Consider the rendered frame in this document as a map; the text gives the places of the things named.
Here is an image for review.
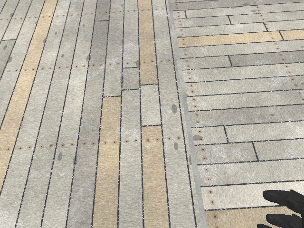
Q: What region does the robot right hand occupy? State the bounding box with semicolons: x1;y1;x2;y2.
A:
256;189;304;228

